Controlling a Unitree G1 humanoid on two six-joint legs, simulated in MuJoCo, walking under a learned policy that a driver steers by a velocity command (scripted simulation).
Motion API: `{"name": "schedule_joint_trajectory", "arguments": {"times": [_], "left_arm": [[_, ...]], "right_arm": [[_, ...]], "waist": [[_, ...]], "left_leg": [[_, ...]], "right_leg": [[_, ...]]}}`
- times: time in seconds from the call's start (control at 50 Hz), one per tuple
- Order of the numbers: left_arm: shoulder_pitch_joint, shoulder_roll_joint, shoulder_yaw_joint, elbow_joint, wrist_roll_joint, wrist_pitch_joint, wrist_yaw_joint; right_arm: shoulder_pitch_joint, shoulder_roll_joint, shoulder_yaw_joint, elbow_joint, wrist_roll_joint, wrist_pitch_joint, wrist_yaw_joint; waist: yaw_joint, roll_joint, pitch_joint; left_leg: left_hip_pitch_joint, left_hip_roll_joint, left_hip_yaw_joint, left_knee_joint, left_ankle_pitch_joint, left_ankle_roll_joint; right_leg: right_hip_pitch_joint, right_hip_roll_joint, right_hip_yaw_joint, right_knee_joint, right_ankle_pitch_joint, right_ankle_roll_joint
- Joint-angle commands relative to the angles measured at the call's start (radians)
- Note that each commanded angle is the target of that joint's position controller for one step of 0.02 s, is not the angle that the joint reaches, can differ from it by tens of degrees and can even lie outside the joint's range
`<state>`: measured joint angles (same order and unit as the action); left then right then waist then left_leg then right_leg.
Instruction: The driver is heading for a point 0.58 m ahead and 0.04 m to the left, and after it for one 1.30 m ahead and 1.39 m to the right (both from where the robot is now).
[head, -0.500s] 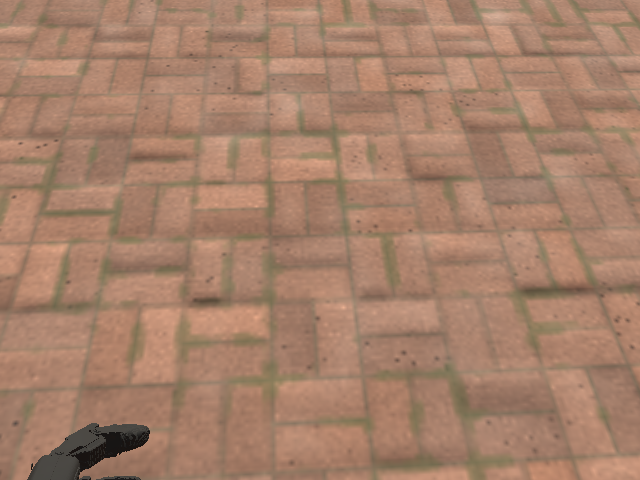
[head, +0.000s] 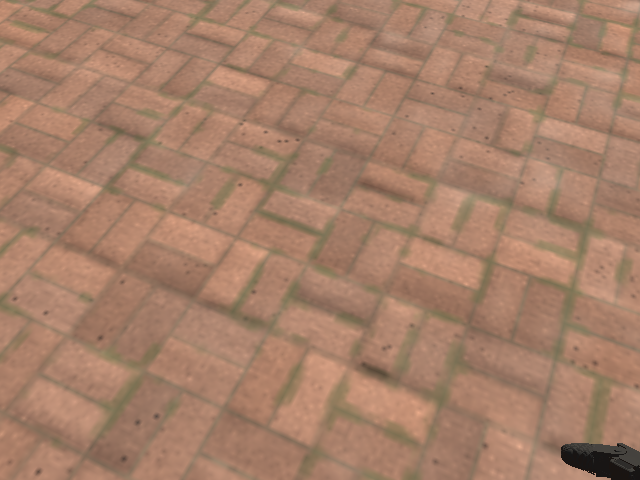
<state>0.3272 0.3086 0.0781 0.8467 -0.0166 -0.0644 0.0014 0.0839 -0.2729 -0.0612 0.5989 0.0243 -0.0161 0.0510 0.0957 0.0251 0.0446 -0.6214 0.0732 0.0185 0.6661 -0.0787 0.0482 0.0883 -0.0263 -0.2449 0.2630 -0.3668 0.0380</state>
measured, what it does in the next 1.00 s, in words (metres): walks ahead: left foot, then right foot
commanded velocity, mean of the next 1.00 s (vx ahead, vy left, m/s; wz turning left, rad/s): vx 0.50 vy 0.00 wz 0.11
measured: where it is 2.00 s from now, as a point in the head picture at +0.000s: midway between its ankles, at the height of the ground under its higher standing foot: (383, 222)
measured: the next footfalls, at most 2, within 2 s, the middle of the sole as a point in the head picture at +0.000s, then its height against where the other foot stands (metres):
left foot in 0.06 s outside the picture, level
right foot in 0.56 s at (379, 442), level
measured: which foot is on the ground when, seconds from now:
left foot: up 0.00-0.04, down 0.06-0.58, up 0.60-1.00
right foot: down 0.00-0.06, up 0.08-0.54, down 0.56-1.00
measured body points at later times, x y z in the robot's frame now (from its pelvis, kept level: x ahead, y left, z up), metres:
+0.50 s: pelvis +0.29 +0.03 +0.01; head +0.32 +0.05 +0.45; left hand +0.47 +0.31 -0.08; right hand +0.39 -0.24 -0.10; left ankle +0.16 +0.11 -0.73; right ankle +0.49 -0.07 -0.70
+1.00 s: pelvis +0.57 +0.07 +0.01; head +0.60 +0.07 +0.46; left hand +0.55 +0.36 -0.11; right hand +0.83 -0.13 -0.06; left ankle +0.70 +0.22 -0.71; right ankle +0.49 -0.05 -0.73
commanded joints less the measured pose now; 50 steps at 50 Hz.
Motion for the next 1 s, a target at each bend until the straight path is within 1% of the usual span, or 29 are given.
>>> {"name": "schedule_joint_trajectory", "arguments": {"times": [0.02,0.04,0.06,0.08,0.1,0.12,0.14,0.16,0.2,0.24,0.3,0.36,0.42,0.46,0.52,0.54,0.56,0.58,0.6,0.62,0.64,0.66,0.68,0.7,0.74,0.78,0.84,0.94,1.0], "left_arm": [[-0.040,0.222,0.055,-0.056,-0.019,0.009,0.012],[-0.057,0.217,0.052,-0.061,-0.024,0.015,0.016],[-0.046,0.178,0.035,-0.074,-0.005,0.012,0.021],[0.050,0.022,-0.016,-0.137,0.043,-0.011,0.006],[-0.043,0.087,-0.013,-0.154,0.009,-0.051,-0.008],[-0.151,0.146,0.003,-0.185,-0.030,-0.070,-0.015],[-0.164,0.131,-0.004,-0.189,-0.022,-0.081,-0.011],[-0.159,0.131,-0.001,-0.175,0.007,-0.081,-0.004],[-0.123,0.140,0.008,-0.166,0.023,-0.059,-0.006],[-0.110,0.108,0.001,-0.154,0.029,-0.038,-0.008],[-0.202,0.062,-0.017,-0.175,0.032,-0.029,-0.011],[-0.309,0.041,-0.029,-0.195,0.022,-0.035,-0.022],[-0.384,0.055,-0.027,-0.220,0.009,-0.043,-0.034],[-0.407,0.068,-0.022,-0.235,0.011,-0.049,-0.044],[-0.348,0.088,-0.012,-0.231,0.012,-0.055,-0.049],[-0.265,0.106,0.000,-0.210,0.016,-0.057,-0.044],[-0.129,0.144,0.018,-0.179,0.022,-0.059,-0.039],[0.038,0.213,0.033,-0.158,0.031,-0.057,-0.035],[0.105,0.240,0.043,-0.118,0.021,-0.047,-0.045],[0.097,0.154,0.019,-0.123,-0.010,-0.042,-0.047],[0.019,0.123,0.009,-0.138,-0.008,-0.034,-0.041],[-0.031,0.120,0.006,-0.153,0.008,-0.027,-0.038],[-0.060,0.112,0.003,-0.159,0.016,-0.023,-0.037],[-0.072,0.100,-0.003,-0.165,0.023,-0.024,-0.033],[-0.070,0.094,-0.003,-0.163,0.013,-0.026,-0.028],[-0.056,0.120,0.006,-0.155,0.004,-0.025,-0.018],[-0.022,0.149,0.019,-0.142,-0.003,-0.013,-0.002],[0.064,0.154,0.024,-0.121,-0.015,0.011,0.010],[0.051,0.152,0.028,-0.128,-0.013,0.021,0.015]], "right_arm": [[0.032,-0.122,-0.048,-0.077,-0.005,-0.008,0.005],[0.186,-0.165,-0.075,-0.036,-0.002,-0.005,-0.002],[0.363,-0.235,-0.110,0.011,0.001,0.005,-0.021],[0.328,-0.358,-0.122,0.006,0.011,-0.003,-0.031],[0.364,-0.287,-0.097,-0.028,0.004,-0.021,-0.025],[0.334,-0.226,-0.078,-0.011,-0.006,-0.037,-0.019],[0.279,-0.201,-0.068,-0.009,-0.004,-0.045,-0.020],[0.207,-0.169,-0.057,-0.018,-0.005,-0.045,-0.022],[0.142,-0.146,-0.045,-0.038,-0.021,-0.047,-0.029],[0.144,-0.145,-0.042,-0.021,-0.019,-0.053,-0.040],[0.188,-0.158,-0.042,0.019,-0.018,-0.055,-0.057],[0.236,-0.165,-0.039,0.052,-0.014,-0.054,-0.060],[0.292,-0.176,-0.040,0.090,-0.008,-0.054,-0.057],[0.317,-0.174,-0.040,0.111,-0.006,-0.047,-0.059],[0.312,-0.183,-0.044,0.127,-0.008,-0.032,-0.064],[0.291,-0.182,-0.042,0.124,-0.008,-0.028,-0.064],[0.280,-0.161,-0.032,0.117,-0.015,-0.026,-0.064],[0.313,-0.118,-0.013,0.095,-0.037,-0.030,-0.067],[0.435,-0.050,0.005,0.102,-0.017,-0.048,-0.062],[0.363,-0.138,-0.007,0.101,-0.010,-0.061,-0.056],[0.240,-0.170,-0.016,0.071,0.001,-0.070,-0.051],[0.169,-0.158,-0.012,0.054,-0.009,-0.079,-0.051],[0.148,-0.146,-0.014,0.046,-0.025,-0.085,-0.052],[0.166,-0.131,-0.015,0.046,-0.031,-0.087,-0.051],[0.190,-0.103,-0.010,0.049,-0.035,-0.082,-0.052],[0.143,-0.083,-0.001,0.034,-0.039,-0.076,-0.057],[0.026,-0.060,0.012,0.013,-0.035,-0.082,-0.051],[-0.102,-0.086,0.005,-0.013,-0.016,-0.100,-0.033],[-0.055,-0.124,-0.015,-0.005,-0.010,-0.111,-0.032]], "waist": [[-0.106,-0.134,-0.049],[-0.197,-0.116,-0.127],[-0.275,-0.043,-0.216],[-0.137,0.253,-0.287],[-0.210,0.157,-0.441],[-0.228,0.090,-0.292],[-0.183,0.030,-0.202],[-0.138,-0.006,-0.142],[-0.080,0.024,-0.110],[-0.069,0.014,-0.095],[-0.102,0.023,-0.056],[-0.154,0.037,-0.031],[-0.187,0.041,0.002],[-0.191,0.046,0.012],[-0.152,0.079,-0.006],[-0.101,0.079,-0.054],[-0.036,0.061,-0.164],[0.005,-0.063,-0.330],[-0.040,-0.356,-0.427],[-0.008,-0.246,-0.354],[-0.003,-0.155,-0.201],[-0.019,-0.067,-0.116],[-0.047,-0.043,-0.069],[-0.077,-0.066,-0.073],[-0.101,-0.102,-0.082],[-0.098,-0.104,-0.062],[-0.063,-0.100,-0.038],[-0.023,-0.113,-0.036],[-0.072,-0.142,-0.049]], "left_leg": [[0.160,-0.094,0.090,-0.036,-0.121,0.064],[0.373,-0.138,0.103,-0.103,-0.065,0.100],[0.687,-0.089,-0.023,-0.122,-0.041,0.148],[1.014,0.183,-0.577,-0.179,-0.160,0.325],[1.063,0.260,-0.861,-0.345,-0.342,0.383],[0.970,0.233,-0.722,-0.376,-0.276,0.324],[0.822,0.193,-0.605,-0.376,-0.188,0.290],[0.682,0.153,-0.509,-0.380,-0.079,0.264],[0.524,0.110,-0.429,-0.420,0.056,0.256],[0.448,0.097,-0.352,-0.440,0.164,0.259],[0.401,0.054,-0.249,-0.457,0.204,0.225],[0.386,0.026,-0.203,-0.455,0.098,0.180],[0.460,0.071,-0.246,-0.436,0.041,0.177],[0.555,0.110,-0.281,-0.391,0.080,0.171],[0.638,0.136,-0.301,-0.315,0.258,0.143],[0.636,0.105,-0.273,-0.225,0.429,0.124],[0.575,0.052,-0.228,-0.054,0.491,0.094],[0.362,-0.033,-0.169,0.254,0.241,0.048],[0.022,-0.181,-0.129,0.561,-0.447,-0.024],[-0.108,-0.120,-0.187,0.648,-0.481,-0.022],[-0.160,-0.072,-0.149,0.642,-0.389,-0.021],[-0.143,-0.040,-0.122,0.599,-0.319,-0.021],[-0.112,-0.014,-0.117,0.530,-0.272,-0.025],[-0.055,0.004,-0.119,0.483,-0.243,-0.031],[-0.009,0.009,-0.104,0.384,-0.240,-0.054],[0.002,0.002,-0.082,0.262,-0.203,-0.082],[0.067,-0.025,-0.077,0.046,0.002,-0.101],[0.169,-0.075,-0.095,-0.143,0.112,-0.102],[0.279,-0.073,-0.098,-0.211,0.038,-0.065]], "right_leg": [[0.005,-0.255,0.045,0.166,1.017,-0.141],[-0.058,-0.227,0.015,0.361,1.052,-0.116],[-0.287,-0.191,0.015,0.648,0.809,-0.073],[-0.755,0.000,0.078,1.014,-0.171,-0.013],[-0.871,0.038,0.318,1.140,-0.239,-0.021],[-0.949,-0.008,0.331,1.125,-0.135,-0.041],[-0.915,-0.048,0.328,1.035,-0.046,-0.051],[-0.847,-0.078,0.327,0.950,0.003,-0.043],[-0.732,-0.099,0.332,0.870,0.054,-0.024],[-0.705,-0.098,0.302,0.796,0.096,0.005],[-0.705,-0.086,0.281,0.604,0.290,0.031],[-0.639,-0.047,0.265,0.398,0.487,0.023],[-0.656,-0.032,0.274,0.309,0.506,-0.002],[-0.699,-0.025,0.279,0.267,0.441,-0.030],[-0.635,0.000,0.256,0.232,0.310,-0.077],[-0.512,0.030,0.224,0.201,0.311,-0.102],[-0.290,0.000,0.242,0.223,0.370,-0.142],[0.030,-0.181,0.465,0.277,0.419,-0.233],[0.295,-0.345,0.928,0.129,0.170,-0.375],[0.278,-0.329,0.999,0.051,-0.036,-0.345],[0.142,-0.295,0.864,0.031,-0.021,-0.308],[0.002,-0.256,0.770,0.013,0.085,-0.296],[-0.098,-0.224,0.711,-0.004,0.193,-0.296],[-0.152,-0.196,0.671,-0.022,0.271,-0.294],[-0.200,-0.166,0.612,-0.050,0.347,-0.306],[-0.257,-0.154,0.561,-0.071,0.387,-0.312],[-0.321,-0.112,0.497,-0.074,0.368,-0.275],[-0.296,-0.121,0.554,-0.007,0.276,-0.239],[-0.268,-0.133,0.620,0.079,0.243,-0.203]]}}
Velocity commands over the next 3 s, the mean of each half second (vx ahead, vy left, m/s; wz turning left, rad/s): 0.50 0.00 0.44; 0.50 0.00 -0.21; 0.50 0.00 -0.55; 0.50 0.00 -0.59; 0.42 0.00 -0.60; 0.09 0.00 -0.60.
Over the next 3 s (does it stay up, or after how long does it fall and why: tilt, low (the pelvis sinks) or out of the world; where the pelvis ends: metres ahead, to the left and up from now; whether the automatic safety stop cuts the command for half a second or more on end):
stays up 1.38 -0.25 0.00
